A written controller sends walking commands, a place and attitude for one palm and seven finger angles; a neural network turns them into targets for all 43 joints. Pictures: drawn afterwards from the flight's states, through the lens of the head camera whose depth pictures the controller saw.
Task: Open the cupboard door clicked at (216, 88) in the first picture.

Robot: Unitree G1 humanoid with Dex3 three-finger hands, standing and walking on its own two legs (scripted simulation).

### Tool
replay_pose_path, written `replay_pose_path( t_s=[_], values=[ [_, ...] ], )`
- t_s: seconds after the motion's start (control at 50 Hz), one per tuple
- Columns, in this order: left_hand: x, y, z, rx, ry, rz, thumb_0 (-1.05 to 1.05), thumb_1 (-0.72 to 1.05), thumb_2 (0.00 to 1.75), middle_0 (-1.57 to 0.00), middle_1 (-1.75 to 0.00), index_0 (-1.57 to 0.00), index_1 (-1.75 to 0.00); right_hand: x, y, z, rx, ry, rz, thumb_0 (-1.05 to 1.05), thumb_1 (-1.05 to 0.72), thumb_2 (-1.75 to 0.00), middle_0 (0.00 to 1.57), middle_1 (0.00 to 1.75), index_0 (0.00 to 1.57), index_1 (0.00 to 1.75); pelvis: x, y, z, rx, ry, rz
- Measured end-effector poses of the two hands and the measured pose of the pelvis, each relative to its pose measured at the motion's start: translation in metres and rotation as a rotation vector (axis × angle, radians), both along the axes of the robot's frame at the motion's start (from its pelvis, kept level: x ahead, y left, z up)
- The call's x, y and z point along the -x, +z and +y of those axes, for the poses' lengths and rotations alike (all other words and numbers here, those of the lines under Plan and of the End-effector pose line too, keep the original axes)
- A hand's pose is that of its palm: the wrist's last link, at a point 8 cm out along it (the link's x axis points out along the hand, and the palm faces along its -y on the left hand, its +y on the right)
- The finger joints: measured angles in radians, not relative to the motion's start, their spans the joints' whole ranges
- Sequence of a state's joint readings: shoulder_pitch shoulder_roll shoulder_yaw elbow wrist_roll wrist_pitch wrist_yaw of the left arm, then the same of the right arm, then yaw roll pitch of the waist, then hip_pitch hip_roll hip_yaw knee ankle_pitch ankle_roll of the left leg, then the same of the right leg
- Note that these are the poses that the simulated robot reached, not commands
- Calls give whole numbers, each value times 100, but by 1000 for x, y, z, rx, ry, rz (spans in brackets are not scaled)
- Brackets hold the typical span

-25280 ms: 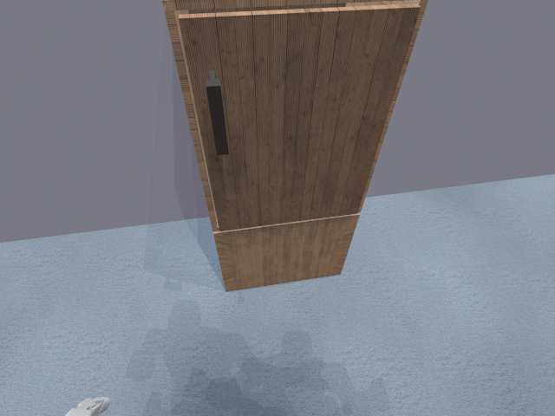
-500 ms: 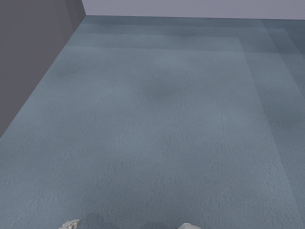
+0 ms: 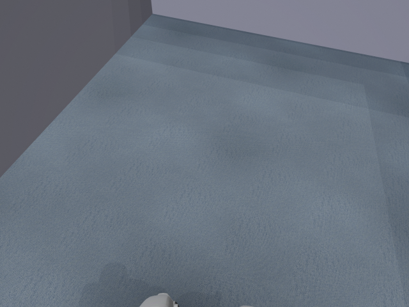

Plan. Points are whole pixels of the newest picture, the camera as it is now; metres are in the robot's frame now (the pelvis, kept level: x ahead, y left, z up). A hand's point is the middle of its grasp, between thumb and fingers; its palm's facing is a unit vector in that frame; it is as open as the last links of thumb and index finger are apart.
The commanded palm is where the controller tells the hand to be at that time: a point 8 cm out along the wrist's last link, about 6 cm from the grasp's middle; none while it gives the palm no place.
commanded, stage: turn to face it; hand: left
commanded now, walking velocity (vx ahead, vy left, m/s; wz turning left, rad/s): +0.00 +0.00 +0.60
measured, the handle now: out of the picture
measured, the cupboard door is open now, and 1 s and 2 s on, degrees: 37 37 37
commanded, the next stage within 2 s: none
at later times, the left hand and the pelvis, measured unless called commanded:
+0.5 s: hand out of the picture +0.09 +0.14 -0.14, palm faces +0.34 -0.91 -0.24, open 7.4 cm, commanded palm none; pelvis +0.09 -0.07 +0.02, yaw +21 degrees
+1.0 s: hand out of the picture +0.08 +0.12 -0.14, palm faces +0.59 -0.74 -0.31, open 7.4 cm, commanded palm none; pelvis +0.14 -0.10 +0.01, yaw +38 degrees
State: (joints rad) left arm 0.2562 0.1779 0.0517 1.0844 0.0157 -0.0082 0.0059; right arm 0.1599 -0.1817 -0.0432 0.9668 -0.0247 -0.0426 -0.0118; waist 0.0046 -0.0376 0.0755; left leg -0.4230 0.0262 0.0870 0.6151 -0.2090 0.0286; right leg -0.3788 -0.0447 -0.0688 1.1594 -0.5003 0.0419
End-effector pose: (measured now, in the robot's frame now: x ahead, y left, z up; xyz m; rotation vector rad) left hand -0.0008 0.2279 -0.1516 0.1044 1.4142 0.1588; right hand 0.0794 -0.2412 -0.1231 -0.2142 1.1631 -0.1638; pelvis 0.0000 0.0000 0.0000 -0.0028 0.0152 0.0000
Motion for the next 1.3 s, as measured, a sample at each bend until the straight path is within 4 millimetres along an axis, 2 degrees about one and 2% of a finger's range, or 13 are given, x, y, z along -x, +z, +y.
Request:
replay_pose_path(
  t_s=[0.08, 0.16, 0.26, 0.34, 0.42, 0.52, 0.62, 0.7, 0.8, 0.9, 0.96, 1.12, 1.3],
  values=[
    [-51, 16, 2, -40, 26, -117, 1, 92, 90, -20, -30, -20, -30, -12, -3, 0, -29, 41, 62, 0, -91, -89, 20, 30, 20, 30, -14, 7, -9, -1, 46, 14],
    [-94, 33, -3, -88, 36, -217, 1, 92, 90, -20, -30, -20, -30, -25, -11, -11, -63, 60, 101, 0, -91, -89, 20, 30, 20, 30, -29, 8, -26, 1, 98, 19],
    [-117, 43, -16, -157, 67, -299, 0, 91, 90, -20, -30, -20, -30, -57, -23, -41, -79, 92, 124, 0, -91, -89, 20, 30, 20, 30, -49, 1, -53, -20, 174, 13],
    [-108, 52, -30, -162, 126, -275, 0, 91, 90, -20, -30, -20, -30, -94, -12, -57, -56, 147, 122, 1, -91, -89, 20, 30, 20, 30, -64, 12, -63, -37, 241, 7],
    [-91, 50, -42, -139, 191, -225, 1, 91, 90, -20, -30, -20, -30, -135, 2, -58, -35, 220, 96, 1, -91, -89, 20, 30, 20, 30, -78, 19, -68, -56, 302, 16],
    [-55, 36, -49, -106, 291, -150, 1, 91, 90, -20, -30, -20, -30, -189, 10, -36, -10, 344, 47, 0, -91, -89, 20, 30, 20, 29, -88, 16, -64, -52, 371, 17],
    [-17, 11, -39, -91, 385, -63, 1, 91, 90, -20, -30, -20, -30, -233, 8, -3, 9, 456, -55, 0, -91, -89, 20, 30, 20, 30, -93, -2, -54, -27, 432, 11],
    [-13, 17, -30, -125, 443, -52, 1, 91, 90, -20, -30, -20, -30, -240, 12, 7, 12, 506, -54, 0, -91, -89, 20, 30, 20, 30, -98, 2, -58, -17, 474, 8],
    [-31, 35, -29, -170, 483, -124, 1, 91, 90, -20, -30, -20, -30, -242, 5, 5, -7, 553, 10, 0, -91, -89, 20, 30, 20, 30, -108, 8, -69, -9, 532, 12],
    [-49, 43, -44, -232, 502, -188, 1, 91, 90, -20, -30, -20, -30, -256, -16, -9, -45, 573, 58, 0, -91, -89, 20, 30, 20, 30, -127, 0, -90, -19, 596, 21],
    [-50, 48, -63, -244, 533, -192, 1, 91, 90, -20, -30, -20, -30, -269, -20, -14, -44, 595, 83, 0, -91, -89, 20, 30, 20, 30, -133, 2, -98, -27, 643, 10],
    [-35, 46, -112, -162, 652, -142, 1, 91, 90, -20, -30, -20, -30, -300, 0, 5, -37, 700, 91, 1, -91, -89, 20, 30, 20, 30, -146, 17, -104, -51, 756, 23],
    [23, 11, -125, -113, 838, -87, 1, 91, 90, -20, -30, -20, -30, -325, 5, 70, -5, 896, -4, 0, -91, -89, 20, 30, 20, 30, -139, -1, -93, -15, 891, 22]
  ],
)
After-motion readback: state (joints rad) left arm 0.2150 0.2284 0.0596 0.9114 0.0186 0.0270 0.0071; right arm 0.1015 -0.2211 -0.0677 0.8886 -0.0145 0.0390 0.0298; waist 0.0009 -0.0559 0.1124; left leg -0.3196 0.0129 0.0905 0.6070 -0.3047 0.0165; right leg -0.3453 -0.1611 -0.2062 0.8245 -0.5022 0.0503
